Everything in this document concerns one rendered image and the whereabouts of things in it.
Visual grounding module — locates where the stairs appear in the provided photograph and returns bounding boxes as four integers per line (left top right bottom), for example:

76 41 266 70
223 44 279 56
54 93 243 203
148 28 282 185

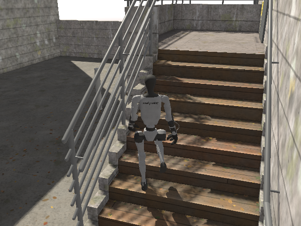
98 49 265 226

